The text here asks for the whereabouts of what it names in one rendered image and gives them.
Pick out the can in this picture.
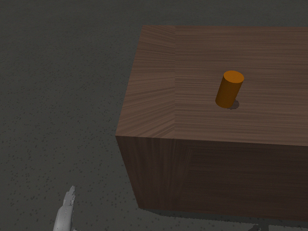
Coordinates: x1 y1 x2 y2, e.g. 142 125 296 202
215 71 244 108

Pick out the left robot hand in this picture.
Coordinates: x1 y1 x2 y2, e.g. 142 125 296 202
53 185 76 231

